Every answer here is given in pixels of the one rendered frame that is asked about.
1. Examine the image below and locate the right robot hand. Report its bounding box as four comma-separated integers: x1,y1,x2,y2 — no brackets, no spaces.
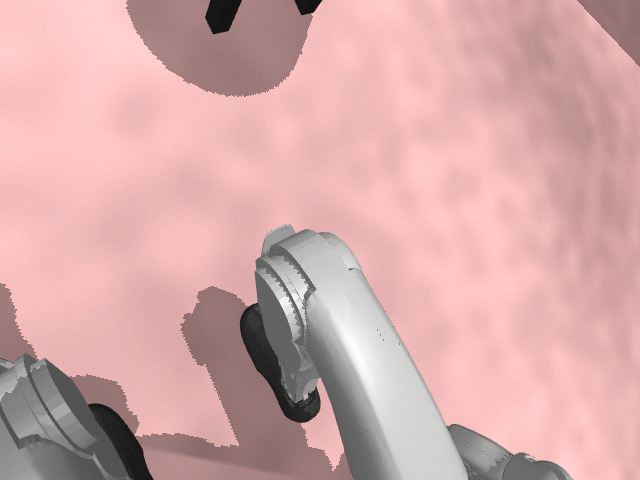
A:
447,424,514,480

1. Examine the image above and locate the right robot foot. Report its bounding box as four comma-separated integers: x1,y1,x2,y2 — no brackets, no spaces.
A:
240,303,321,423

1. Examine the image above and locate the left robot foot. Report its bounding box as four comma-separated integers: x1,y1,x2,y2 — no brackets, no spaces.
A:
88,404,154,480

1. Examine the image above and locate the right robot arm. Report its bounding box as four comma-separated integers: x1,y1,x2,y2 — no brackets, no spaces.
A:
502,452,573,480

